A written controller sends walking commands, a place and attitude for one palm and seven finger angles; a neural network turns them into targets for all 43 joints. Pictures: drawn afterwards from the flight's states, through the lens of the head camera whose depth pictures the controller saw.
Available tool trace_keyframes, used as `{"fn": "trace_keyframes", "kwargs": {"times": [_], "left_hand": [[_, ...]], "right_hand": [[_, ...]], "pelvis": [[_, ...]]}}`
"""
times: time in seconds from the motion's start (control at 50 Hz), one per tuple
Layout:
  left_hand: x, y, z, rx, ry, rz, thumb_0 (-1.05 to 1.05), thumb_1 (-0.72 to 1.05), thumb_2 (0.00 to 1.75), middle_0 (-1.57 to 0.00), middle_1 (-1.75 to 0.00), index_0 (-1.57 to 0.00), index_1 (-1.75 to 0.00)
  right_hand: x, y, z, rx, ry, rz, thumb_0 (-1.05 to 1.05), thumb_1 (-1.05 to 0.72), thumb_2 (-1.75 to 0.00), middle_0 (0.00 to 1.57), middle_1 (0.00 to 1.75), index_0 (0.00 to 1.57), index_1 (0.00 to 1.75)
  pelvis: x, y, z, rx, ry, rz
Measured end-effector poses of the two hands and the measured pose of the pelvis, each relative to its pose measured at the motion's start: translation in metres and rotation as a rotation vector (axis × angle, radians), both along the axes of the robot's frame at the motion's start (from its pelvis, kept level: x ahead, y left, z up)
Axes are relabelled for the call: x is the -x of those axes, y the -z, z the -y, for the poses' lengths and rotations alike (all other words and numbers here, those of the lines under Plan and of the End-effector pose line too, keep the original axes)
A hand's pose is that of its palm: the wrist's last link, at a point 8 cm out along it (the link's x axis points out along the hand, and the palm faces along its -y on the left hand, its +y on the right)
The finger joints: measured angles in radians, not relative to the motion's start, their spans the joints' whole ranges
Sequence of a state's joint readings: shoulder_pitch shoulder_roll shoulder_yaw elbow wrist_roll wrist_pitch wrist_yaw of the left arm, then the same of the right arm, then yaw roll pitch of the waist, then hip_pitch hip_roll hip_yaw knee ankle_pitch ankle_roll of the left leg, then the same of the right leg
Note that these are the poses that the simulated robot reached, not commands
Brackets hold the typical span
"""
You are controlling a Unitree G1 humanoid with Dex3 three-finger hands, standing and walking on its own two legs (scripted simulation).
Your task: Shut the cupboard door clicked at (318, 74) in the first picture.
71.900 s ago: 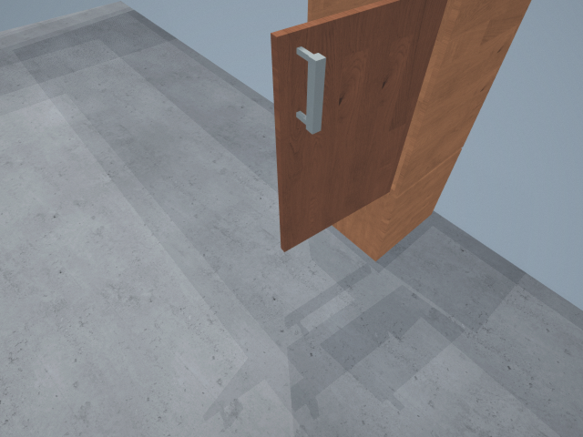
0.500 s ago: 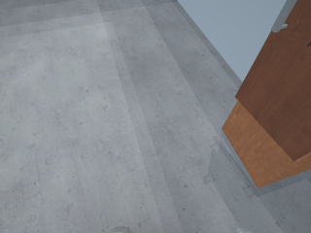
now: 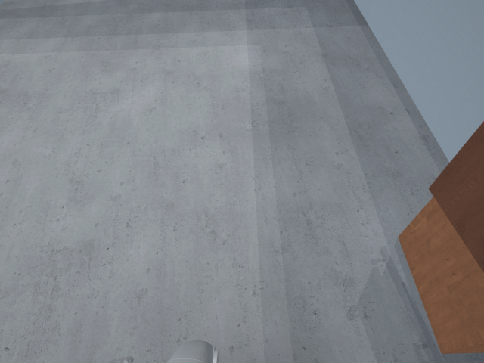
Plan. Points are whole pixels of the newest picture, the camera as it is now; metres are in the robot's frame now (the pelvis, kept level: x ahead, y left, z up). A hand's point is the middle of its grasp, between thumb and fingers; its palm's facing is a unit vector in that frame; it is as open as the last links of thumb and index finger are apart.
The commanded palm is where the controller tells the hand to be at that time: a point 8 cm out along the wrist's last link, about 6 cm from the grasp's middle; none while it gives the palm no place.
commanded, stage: walk to a spot facing it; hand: left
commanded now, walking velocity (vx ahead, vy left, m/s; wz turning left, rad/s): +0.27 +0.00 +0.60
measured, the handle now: out of the picture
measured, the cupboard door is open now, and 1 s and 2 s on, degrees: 7 7 7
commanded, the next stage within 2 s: turn to face it in 1.06 s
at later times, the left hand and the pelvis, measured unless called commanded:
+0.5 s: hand out of the picture +0.13 +0.24 -0.15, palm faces +0.26 -0.92 -0.29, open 7.4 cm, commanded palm none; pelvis +0.08 +0.00 -0.01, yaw +16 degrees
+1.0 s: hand out of the picture +0.07 +0.18 -0.19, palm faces +0.63 -0.75 -0.18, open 7.4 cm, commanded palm none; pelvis +0.23 +0.08 -0.02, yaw +36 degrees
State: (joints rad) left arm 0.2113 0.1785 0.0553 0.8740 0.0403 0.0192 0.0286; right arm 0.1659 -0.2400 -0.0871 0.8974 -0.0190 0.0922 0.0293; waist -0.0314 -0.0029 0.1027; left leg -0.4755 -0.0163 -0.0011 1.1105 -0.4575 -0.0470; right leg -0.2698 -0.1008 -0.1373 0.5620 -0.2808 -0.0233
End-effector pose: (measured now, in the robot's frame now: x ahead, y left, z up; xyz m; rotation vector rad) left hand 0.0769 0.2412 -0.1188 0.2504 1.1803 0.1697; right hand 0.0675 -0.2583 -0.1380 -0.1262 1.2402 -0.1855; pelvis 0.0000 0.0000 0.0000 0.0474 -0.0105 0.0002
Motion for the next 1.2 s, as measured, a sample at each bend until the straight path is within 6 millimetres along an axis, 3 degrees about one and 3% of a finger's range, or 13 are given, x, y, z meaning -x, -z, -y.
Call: {"fn": "trace_keyframes", "kwargs": {"times": [0.1, 0.2, 0.26, 0.32, 0.4, 0.5, 0.6, 0.72, 0.82, 0.92, 0.98, 1.04, 1.2], "left_hand": [[0.025, 0.010, -0.002, 0.051, -0.093, -0.008, 0.01, 0.90, 0.90, -0.21, -0.30, -0.20, -0.30], [0.057, 0.034, -0.024, 0.086, -0.197, -0.050, 0.01, 0.90, 0.90, -0.21, -0.30, -0.20, -0.30], [0.062, 0.035, -0.036, 0.075, -0.221, -0.092, 0.01, 0.90, 0.90, -0.21, -0.30, -0.20, -0.30], [0.050, 0.024, -0.042, 0.061, -0.242, -0.071, 0.01, 0.91, 0.90, -0.20, -0.30, -0.20, -0.30], [0.016, 0.007, -0.044, 0.034, -0.251, -0.003, 0.01, 0.91, 0.90, -0.20, -0.30, -0.20, -0.30], [-0.030, 0.000, -0.036, -0.018, -0.250, 0.090, 0.01, 0.91, 0.90, -0.20, -0.30, -0.20, -0.30], [-0.031, -0.005, -0.015, -0.020, -0.342, 0.083, 0.00, 0.91, 0.90, -0.20, -0.30, -0.20, -0.30], [-0.013, -0.001, 0.016, 0.054, -0.488, -0.021, 0.01, 0.92, 0.90, -0.20, -0.30, -0.20, -0.30], [0.012, 0.008, 0.033, 0.115, -0.608, -0.117, 0.01, 0.93, 0.90, -0.20, -0.30, -0.20, -0.30], [0.034, 0.020, 0.039, 0.178, -0.724, -0.221, 0.01, 0.92, 0.90, -0.21, -0.30, -0.20, -0.30], [0.042, 0.034, 0.028, 0.210, -0.766, -0.277, 0.01, 0.91, 0.90, -0.21, -0.30, -0.20, -0.30], [0.031, 0.047, -0.004, 0.199, -0.780, -0.279, 0.01, 0.91, 0.90, -0.21, -0.30, -0.20, -0.30], [-0.079, 0.018, -0.113, 0.049, -0.782, 0.031, 0.01, 0.91, 0.90, -0.20, -0.30, -0.20, -0.30]], "right_hand": [[-0.015, -0.007, -0.014, 0.012, -0.092, -0.024, 0.00, -0.91, -0.90, 0.19, 0.30, 0.20, 0.30], [-0.040, -0.003, -0.036, 0.045, -0.193, 0.024, 0.00, -0.91, -0.90, 0.19, 0.30, 0.20, 0.30], [-0.042, -0.005, -0.044, 0.048, -0.218, 0.025, 0.00, -0.91, -0.90, 0.20, 0.30, 0.20, 0.30], [-0.038, -0.006, -0.047, 0.038, -0.233, -0.015, 0.00, -0.91, -0.90, 0.20, 0.30, 0.21, 0.30], [-0.038, -0.001, -0.041, 0.017, -0.251, -0.094, 0.00, -0.90, -0.90, 0.20, 0.30, 0.21, 0.30], [-0.062, 0.021, -0.021, -0.008, -0.267, -0.167, 0.00, -0.90, -0.90, 0.20, 0.30, 0.21, 0.30], [-0.129, 0.018, -0.015, 0.005, -0.341, -0.153, 0.01, -0.91, -0.90, 0.20, 0.30, 0.20, 0.30], [-0.231, -0.007, -0.045, 0.000, -0.451, -0.037, 0.01, -0.91, -0.90, 0.19, 0.30, 0.20, 0.30], [-0.314, -0.016, -0.099, -0.013, -0.594, 0.043, 0.00, -0.91, -0.90, 0.19, 0.30, 0.20, 0.30], [-0.389, -0.019, -0.179, -0.035, -0.750, 0.137, 0.00, -0.91, -0.90, 0.19, 0.30, 0.20, 0.30], [-0.424, -0.015, -0.226, -0.043, -0.810, 0.229, 0.00, -0.91, -0.90, 0.19, 0.30, 0.20, 0.30], [-0.439, -0.010, -0.249, -0.026, -0.830, 0.268, 0.00, -0.91, -0.90, 0.19, 0.30, 0.20, 0.30], [-0.426, -0.012, -0.247, 0.028, -0.845, 0.063, 0.00, -0.91, -0.90, 0.20, 0.30, 0.21, 0.30]], "pelvis": [[-0.001, -0.001, -0.004, 0.003, -0.080, -0.007], [-0.006, 0.014, -0.018, 0.032, -0.148, -0.020], [-0.014, 0.013, -0.019, 0.024, -0.167, -0.013], [-0.025, 0.006, -0.017, 0.023, -0.196, -0.013], [-0.046, 0.002, -0.012, 0.029, -0.235, -0.013], [-0.083, 0.014, 0.005, 0.022, -0.284, -0.008], [-0.112, 0.006, 0.009, 0.020, -0.358, -0.004], [-0.152, -0.009, 0.004, 0.022, -0.454, -0.019], [-0.180, -0.009, -0.012, 0.029, -0.531, -0.013], [-0.207, 0.000, -0.042, 0.032, -0.600, 0.001], [-0.222, 0.017, -0.072, 0.045, -0.617, 0.006], [-0.233, 0.026, -0.088, 0.049, -0.659, 0.017], [-0.275, 0.003, -0.115, 0.054, -0.748, 0.002]]}}
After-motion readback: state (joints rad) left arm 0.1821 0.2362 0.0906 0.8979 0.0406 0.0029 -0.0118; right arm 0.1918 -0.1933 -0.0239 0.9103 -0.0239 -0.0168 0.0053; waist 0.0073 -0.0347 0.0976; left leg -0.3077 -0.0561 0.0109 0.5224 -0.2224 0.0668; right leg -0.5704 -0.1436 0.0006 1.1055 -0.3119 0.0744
